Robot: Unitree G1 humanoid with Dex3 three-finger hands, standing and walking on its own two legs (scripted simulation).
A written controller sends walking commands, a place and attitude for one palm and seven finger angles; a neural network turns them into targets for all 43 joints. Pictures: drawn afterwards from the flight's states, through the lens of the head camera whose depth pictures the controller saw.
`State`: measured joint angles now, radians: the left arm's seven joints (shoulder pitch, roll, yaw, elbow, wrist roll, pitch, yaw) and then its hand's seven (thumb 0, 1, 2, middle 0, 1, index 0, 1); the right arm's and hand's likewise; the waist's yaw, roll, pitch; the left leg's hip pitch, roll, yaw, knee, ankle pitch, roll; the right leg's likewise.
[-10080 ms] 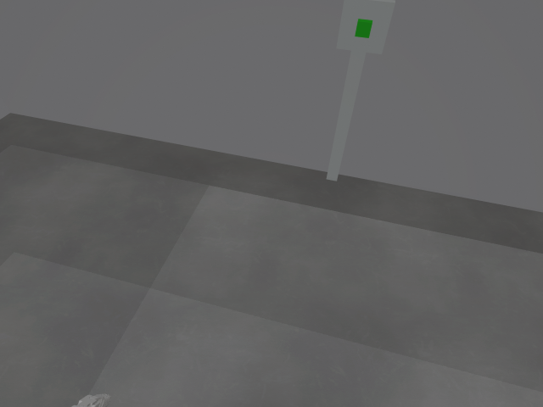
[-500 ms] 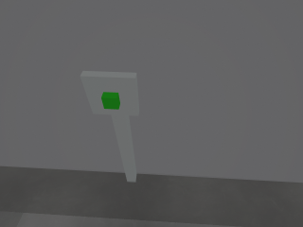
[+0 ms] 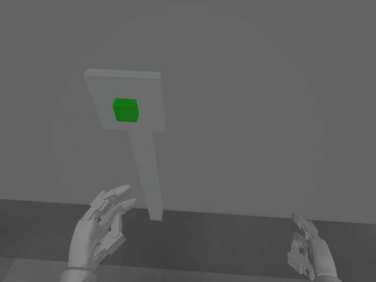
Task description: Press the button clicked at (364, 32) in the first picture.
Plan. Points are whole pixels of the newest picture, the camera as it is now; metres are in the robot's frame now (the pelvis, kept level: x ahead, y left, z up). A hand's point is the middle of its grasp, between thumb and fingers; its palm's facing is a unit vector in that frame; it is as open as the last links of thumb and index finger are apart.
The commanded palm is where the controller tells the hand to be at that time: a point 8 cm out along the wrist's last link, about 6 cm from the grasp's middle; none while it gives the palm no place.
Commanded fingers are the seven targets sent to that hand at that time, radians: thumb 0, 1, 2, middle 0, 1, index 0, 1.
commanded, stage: raise the hand and make a fist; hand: left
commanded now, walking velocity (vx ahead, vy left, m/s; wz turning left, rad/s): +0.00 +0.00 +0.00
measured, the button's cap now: (126, 109) +0.51 +0.18 +0.09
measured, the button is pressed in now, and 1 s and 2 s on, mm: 0 0 0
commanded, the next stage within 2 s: aim a knuckle at the button in 1.66 s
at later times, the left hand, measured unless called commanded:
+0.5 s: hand (94, 242) +0.20 +0.19 +0.01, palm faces -0.06 -1.00 +0.01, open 3.1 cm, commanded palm +0.17 +0.25 +0.03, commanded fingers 0.00 0.90 0.90 -1.30 -1.50 -1.30 -1.50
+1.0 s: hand (64, 224) +0.22 +0.24 +0.06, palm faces -0.01 -1.00 -0.06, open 3.1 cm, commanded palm +0.20 +0.30 +0.06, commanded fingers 0.00 0.90 0.90 -1.30 -1.50 -1.30 -1.50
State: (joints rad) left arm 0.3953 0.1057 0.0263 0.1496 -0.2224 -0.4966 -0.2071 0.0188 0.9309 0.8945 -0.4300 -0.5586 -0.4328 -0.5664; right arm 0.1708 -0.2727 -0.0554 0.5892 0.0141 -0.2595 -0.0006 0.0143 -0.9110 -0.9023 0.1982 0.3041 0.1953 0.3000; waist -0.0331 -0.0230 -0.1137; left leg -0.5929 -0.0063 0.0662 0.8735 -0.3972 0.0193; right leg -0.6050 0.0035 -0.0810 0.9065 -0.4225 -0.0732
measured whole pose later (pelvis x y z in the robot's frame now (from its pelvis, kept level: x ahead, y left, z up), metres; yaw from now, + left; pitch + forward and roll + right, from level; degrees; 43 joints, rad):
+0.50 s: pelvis +0.01 +0.02 -0.03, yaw +0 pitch +13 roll -1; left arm 0.51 0.22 0.14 -0.11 -0.29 -0.27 -0.31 0.02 0.90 0.89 -1.11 -1.30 -1.11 -1.31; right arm 0.26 -0.16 0.02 0.53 0.04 -0.12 -0.04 0.01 -0.90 -0.90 0.20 0.31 0.20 0.30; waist -0.01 0.02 -0.12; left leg -0.80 0.01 0.04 1.07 -0.50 0.04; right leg -0.78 0.02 -0.11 1.03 -0.49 -0.06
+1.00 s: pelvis +0.02 +0.05 -0.01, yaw +1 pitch +10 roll -3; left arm 0.45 0.26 0.16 -0.12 -0.26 -0.29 -0.26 0.02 0.90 0.90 -1.29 -1.50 -1.30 -1.50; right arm 0.24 -0.23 0.04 0.46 0.04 -0.16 -0.03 0.01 -0.90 -0.90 0.20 0.30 0.20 0.30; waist 0.00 0.04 -0.14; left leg -0.70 -0.01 0.03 1.00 -0.48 0.08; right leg -0.65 0.00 -0.12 0.92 -0.45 -0.01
